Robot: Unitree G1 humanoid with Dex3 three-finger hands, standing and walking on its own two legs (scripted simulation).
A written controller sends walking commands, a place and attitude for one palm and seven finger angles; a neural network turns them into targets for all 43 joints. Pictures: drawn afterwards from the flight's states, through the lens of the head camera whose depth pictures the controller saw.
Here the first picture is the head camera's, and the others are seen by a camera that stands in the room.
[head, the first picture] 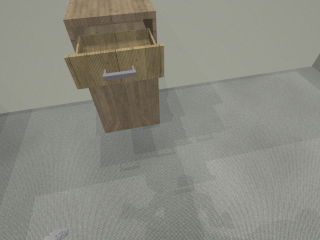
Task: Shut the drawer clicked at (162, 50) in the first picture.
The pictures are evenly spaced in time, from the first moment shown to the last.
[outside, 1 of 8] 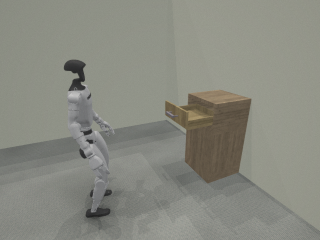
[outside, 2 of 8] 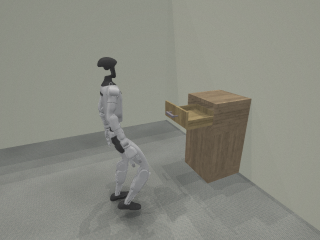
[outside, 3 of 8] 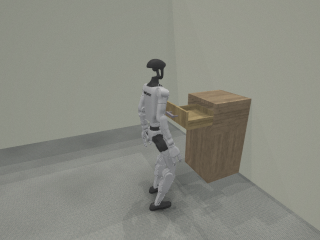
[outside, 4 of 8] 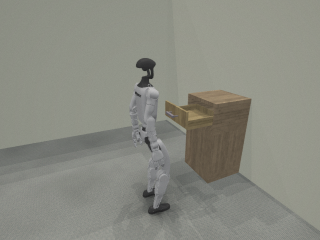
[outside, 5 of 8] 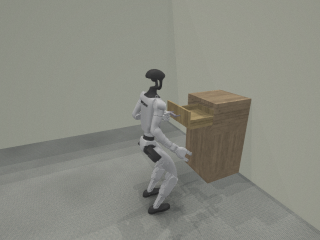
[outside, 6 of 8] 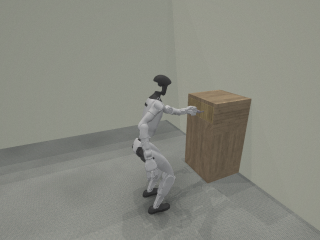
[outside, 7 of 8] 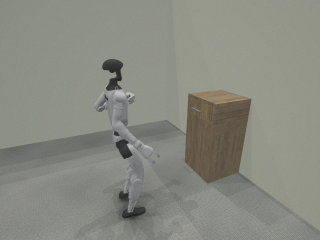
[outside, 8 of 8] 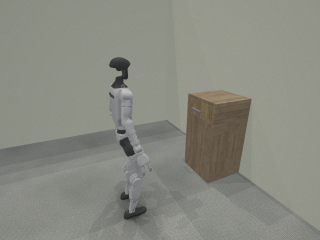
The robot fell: no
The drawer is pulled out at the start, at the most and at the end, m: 0.30 0.30 0.00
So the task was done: yes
